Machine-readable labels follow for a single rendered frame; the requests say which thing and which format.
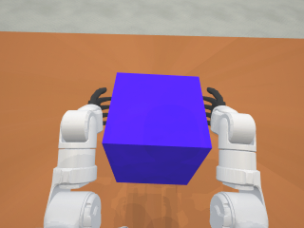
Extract right robot upper arm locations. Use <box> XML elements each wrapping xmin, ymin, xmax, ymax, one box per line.
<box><xmin>209</xmin><ymin>191</ymin><xmax>269</xmax><ymax>228</ymax></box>

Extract left robot upper arm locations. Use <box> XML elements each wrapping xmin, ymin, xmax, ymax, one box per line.
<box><xmin>44</xmin><ymin>191</ymin><xmax>102</xmax><ymax>228</ymax></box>

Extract left robot hand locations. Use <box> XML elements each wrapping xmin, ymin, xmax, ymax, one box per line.
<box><xmin>87</xmin><ymin>87</ymin><xmax>112</xmax><ymax>125</ymax></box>

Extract left robot forearm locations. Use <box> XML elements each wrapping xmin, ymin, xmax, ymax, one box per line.
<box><xmin>43</xmin><ymin>104</ymin><xmax>104</xmax><ymax>227</ymax></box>

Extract right robot forearm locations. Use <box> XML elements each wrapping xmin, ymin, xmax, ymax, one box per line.
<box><xmin>210</xmin><ymin>105</ymin><xmax>269</xmax><ymax>227</ymax></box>

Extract carton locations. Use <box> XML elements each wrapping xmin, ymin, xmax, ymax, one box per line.
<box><xmin>102</xmin><ymin>72</ymin><xmax>212</xmax><ymax>185</ymax></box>

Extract right robot hand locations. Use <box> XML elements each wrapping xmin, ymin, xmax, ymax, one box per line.
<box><xmin>202</xmin><ymin>87</ymin><xmax>226</xmax><ymax>125</ymax></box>

